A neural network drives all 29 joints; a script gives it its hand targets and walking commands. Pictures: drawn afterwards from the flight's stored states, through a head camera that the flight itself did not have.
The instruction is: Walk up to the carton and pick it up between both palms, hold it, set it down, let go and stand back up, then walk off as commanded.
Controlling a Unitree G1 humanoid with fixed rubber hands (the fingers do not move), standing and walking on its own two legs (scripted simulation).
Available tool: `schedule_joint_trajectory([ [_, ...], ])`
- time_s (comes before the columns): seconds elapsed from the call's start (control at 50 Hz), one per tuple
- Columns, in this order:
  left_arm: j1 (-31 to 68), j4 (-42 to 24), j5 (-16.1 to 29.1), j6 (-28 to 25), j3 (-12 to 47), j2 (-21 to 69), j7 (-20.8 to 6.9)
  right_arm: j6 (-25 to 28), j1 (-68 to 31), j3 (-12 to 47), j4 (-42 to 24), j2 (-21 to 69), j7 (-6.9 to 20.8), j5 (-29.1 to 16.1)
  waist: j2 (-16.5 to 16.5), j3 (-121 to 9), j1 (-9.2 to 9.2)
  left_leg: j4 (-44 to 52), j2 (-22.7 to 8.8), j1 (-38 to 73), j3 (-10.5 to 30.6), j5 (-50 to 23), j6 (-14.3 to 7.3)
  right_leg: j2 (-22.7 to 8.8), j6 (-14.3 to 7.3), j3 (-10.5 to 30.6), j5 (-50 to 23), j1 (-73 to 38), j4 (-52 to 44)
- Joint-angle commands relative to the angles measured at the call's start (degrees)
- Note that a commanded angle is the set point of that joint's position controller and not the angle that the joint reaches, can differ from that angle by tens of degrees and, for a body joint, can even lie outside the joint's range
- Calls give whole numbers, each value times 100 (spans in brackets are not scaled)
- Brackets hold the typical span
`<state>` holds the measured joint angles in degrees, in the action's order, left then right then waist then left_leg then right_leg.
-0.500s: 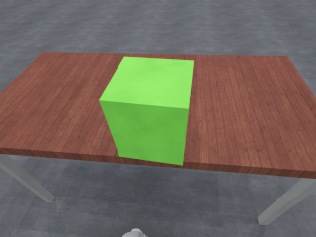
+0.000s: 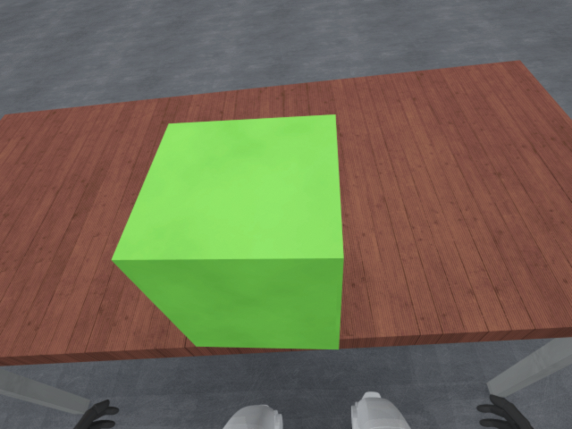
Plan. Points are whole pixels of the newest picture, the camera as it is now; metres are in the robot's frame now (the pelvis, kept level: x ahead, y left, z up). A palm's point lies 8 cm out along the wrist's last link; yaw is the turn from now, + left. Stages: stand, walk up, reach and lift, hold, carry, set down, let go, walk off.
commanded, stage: walk up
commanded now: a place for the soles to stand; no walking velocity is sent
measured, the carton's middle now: (258, 242) +0.35 +0.05 +0.09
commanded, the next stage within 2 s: none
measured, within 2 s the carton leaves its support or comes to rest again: neither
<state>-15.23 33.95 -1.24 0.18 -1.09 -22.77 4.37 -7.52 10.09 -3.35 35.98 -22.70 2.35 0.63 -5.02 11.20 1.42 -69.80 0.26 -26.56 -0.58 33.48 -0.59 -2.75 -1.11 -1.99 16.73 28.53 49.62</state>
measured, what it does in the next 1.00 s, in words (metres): steps on the spot: left foot, then right foot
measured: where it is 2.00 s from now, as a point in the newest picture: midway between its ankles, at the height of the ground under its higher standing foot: outside the picture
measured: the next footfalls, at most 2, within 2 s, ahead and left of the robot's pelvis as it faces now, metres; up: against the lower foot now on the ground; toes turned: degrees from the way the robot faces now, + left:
left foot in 0.22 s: +0.02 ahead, +0.20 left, +0.00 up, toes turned -1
right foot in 0.44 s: +0.06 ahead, -0.10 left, +0.00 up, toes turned -1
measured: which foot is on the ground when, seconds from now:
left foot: up 0.00-0.20, down 0.22-1.00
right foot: down 0.00-0.24, up 0.26-0.42, down 0.44-1.00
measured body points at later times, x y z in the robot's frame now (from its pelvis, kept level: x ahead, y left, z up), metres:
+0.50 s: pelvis -0.02 +0.07 +0.02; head +0.01 +0.10 +0.46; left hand +0.07 +0.38 -0.11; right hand +0.10 -0.22 -0.08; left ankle -0.02 +0.20 -0.69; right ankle +0.02 -0.10 -0.69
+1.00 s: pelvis -0.04 +0.03 +0.05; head -0.04 +0.01 +0.50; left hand +0.04 +0.33 -0.07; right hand +0.07 -0.27 -0.08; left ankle -0.02 +0.20 -0.69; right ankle +0.02 -0.10 -0.69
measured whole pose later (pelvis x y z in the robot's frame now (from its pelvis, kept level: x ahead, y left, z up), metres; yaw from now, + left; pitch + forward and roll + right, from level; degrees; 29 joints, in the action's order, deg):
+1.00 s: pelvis -0.04 +0.03 +0.05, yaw -1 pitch -5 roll +1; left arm -8.1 60.2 0.7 -0.3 -0.8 -18.7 -1.7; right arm 0.2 5.5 -1.7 57.8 -21.7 1.2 -1.1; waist -1.5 4.8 -1.3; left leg -24.0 -3.2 -7.2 0.8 12.2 2.8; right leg -1.9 1.3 2.1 8.8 13.5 27.1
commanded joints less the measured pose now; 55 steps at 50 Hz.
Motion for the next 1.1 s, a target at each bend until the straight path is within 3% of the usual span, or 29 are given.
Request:
schedule_joint_trajectory([
  [0.0, -322, -690, -8, -133, -651, -1825, 128, 192, 337, -578, -520, -1259, -98, -69, 1685, -1331, -393, -1261, 90, -546, 1020, -40, 195, -1897, -1759, 2466, -662, -980, -2465],
  [0.06, -333, -681, -37, -111, -572, -1490, 101, 241, 566, -496, -354, -1147, -93, -79, 1825, -1632, -418, -573, 236, -817, 1136, -89, 244, -1503, -1506, 1885, -834, -1944, -2075],
  [0.1, -279, -765, -92, -36, -595, -1409, 98, 261, 622, -428, -261, -1054, -48, -80, 1769, -1853, -432, 430, 194, -479, 758, 332, 246, -1451, -1424, 1616, 70, -2189, -2076],
  [0.14, 284, -905, -141, 40, -567, -1407, 42, 388, 755, -264, -171, -980, -7, -159, 2361, -1950, -333, 2303, -151, 157, 356, 635, 151, -1280, -1120, 1212, -117, -1823, -1638],
  [0.18, 200, -787, 83, 101, -495, -1347, -85, 586, 1031, -269, 184, -925, -94, -148, 1954, -1869, -180, 4171, 18, 1412, -96, -1204, 134, -974, -697, 629, -771, -1280, -524],
  [0.2, -2, -688, 220, 120, -413, -1138, -116, 707, 635, -308, 201, -1164, -160, -12, 1114, -1821, -304, 4483, -315, 1607, 565, -1603, 10, -809, -294, 605, -813, -1025, 187],
  [0.22, -206, -827, 314, 99, -404, -993, -195, 775, 309, -490, 39, -1747, -216, 68, -356, -1737, -435, 4478, -1415, 1554, 2381, -2395, -418, -454, 102, 235, 877, -13, 900],
  [0.24, 563, -849, 313, 148, -481, -1271, -111, 792, 16, -455, -212, -2145, -205, 73, -823, -1104, -20, 4834, -2236, 424, 3800, -2443, -1157, 267, 153, 656, 2133, 328, 1112],
  [0.26, 716, -773, 387, 178, -543, -1507, -81, 865, 54, -466, -198, -2005, -218, 10, -680, -653, 262, 4877, -2384, -383, 3867, -2139, -1625, 192, 86, 1475, 2016, -118, 1410],
  [0.28, 779, -573, 340, 185, -555, -1587, -117, 887, -330, -398, -287, -1867, -238, 24, -792, -74, 155, 4778, -2190, -473, 3066, -2306, -1568, -1, 124, 1292, 1878, -68, 1377],
  [0.3, 544, -298, 310, 139, -538, -1525, -198, 846, -371, -324, -249, -1618, -284, -39, -158, -144, -52, 4411, -1627, -65, 1911, -2568, -1140, 26, 93, 990, 1432, -262, 988],
  [0.32, 372, -183, 356, 57, -534, -1261, -242, 833, -438, -239, -107, -1361, -297, 2, -721, -311, -197, 4036, -1242, 769, 1494, -3705, -880, 100, 126, 770, 1351, 40, 555],
  [0.34, 469, -44, 345, -11, -473, -1176, -244, 848, -292, -215, -98, -1324, -311, -48, -1242, -514, -38, 3919, -1233, 1484, 1519, -4310, -689, 72, 138, 521, 1197, 341, 230],
  [0.36, 345, 102, 279, -35, -439, -1193, -215, 865, -267, -219, -2, -1299, -294, -52, -1340, -737, -9, 3675, -1316, 1435, 1479, -4936, -685, 35, 144, 370, 957, -256, -178],
  [0.4, 239, 308, 237, -96, -392, -1224, -231, 796, -126, -202, 80, -1293, -263, -129, -1458, -1122, -22, 3398, -1101, 1328, 1136, -4767, -536, 193, 158, 120, 135, -1203, -1306],
  [0.46, 379, 633, 201, -113, -438, -1511, -242, 854, -70, -133, 69, -1117, -310, -252, -406, -1811, -64, 3066, -759, 943, 950, -3961, -192, -417, -129, 992, -2168, -2420, -1563],
  [0.48, 671, 667, 189, -65, -470, -1498, -317, 873, -45, -98, 123, -1112, -349, -298, 32, -1832, 13, 3723, -693, 1118, 775, -2948, -59, -544, -227, 991, -1606, -2017, -1397],
  [0.5, 768, 727, 214, -43, -411, -1382, -352, 843, -103, -188, 193, -1301, -364, -279, 38, -1714, 12, 4166, -797, 1420, 865, -2182, -143, -361, -90, 782, -1015, -1736, -1382],
  [0.52, 683, 876, 213, -19, -353, -1240, -387, 853, -214, -181, 315, -1355, -358, -210, 384, -1578, -108, 4189, -982, 1509, 1035, -2303, -202, -260, -55, 585, -982, -1708, -1389],
  [0.58, 392, 1249, 242, 79, -327, -1167, -439, 842, -849, -204, 438, -1379, -261, -169, -32, -887, -431, 4725, -1198, 372, 1251, -1105, -382, -50, 37, 418, -302, -2186, -1730],
  [0.64, 917, 1257, 214, -47, -349, -1188, -494, 901, -633, -165, 676, -1219, -263, -167, 476, -1099, -210, 4903, -868, 808, 923, -979, -169, -319, -64, 876, -422, -2000, -2135],
  [0.68, 843, 1441, 274, -98, -285, -1115, -517, 886, -858, -148, 850, -1223, -232, -185, -118, -991, -191, 5000, -869, 1051, 762, -654, -150, -360, 1, 815, -176, -1656, -2366],
  [0.72, 1051, 1522, 248, -137, -305, -1159, -519, 933, -871, -123, 1036, -1195, -215, -173, 426, -876, -155, 5115, -869, 1033, 872, -977, -204, -373, -85, 819, -647, -1798, -2400],
  [0.82, 1033, 1902, 224, -210, -340, -1154, -521, 932, -770, -142, 1380, -1119, -176, -196, 529, -916, -245, 5140, -738, 1388, 497, -1349, -65, -557, -89, 1022, -119, -1678, -2888],
  [0.88, 1293, 2050, 221, -238, -274, -1178, -505, 935, -751, -101, 1652, -1079, -170, -154, 760, -964, -93, 5041, -666, 1857, 403, -1715, -74, -614, -90, 1136, -164, -1374, -3268],
  [0.92, 1301, 2111, 201, -237, -299, -1119, -499, 922, -643, -114, 1807, -1008, -188, -183, 1286, -779, -119, 4932, -594, 1892, 244, -1635, -116, -668, -91, 1291, 696, -1116, -3561],
  [0.96, 1324, 2148, 177, -243, -253, -1068, -513, 952, -544, -117, 1874, -999, -192, -148, 1002, -1014, -107, 4936, -540, 2169, 178, -1851, -123, -634, -79, 1332, 618, -1131, -3701],
  [1.0, 1441, 2187, 185, -211, -292, -1086, -481, 934, -393, -102, 1959, -1002, -174, -184, 1354, -951, -59, 4975, -552, 2007, 201, -1611, -86, -617, -98, 1307, 1104, -1076, -3827],
  [1.08, 1432, 2235, 184, -216, -350, -1112, -463, 951, -361, -119, 2054, -999, -192, -126, 862, -1000, -124, 5098, -562, 1784, 167, -1616, -33, -631, -102, 1359, 1067, -1257, -3824],
])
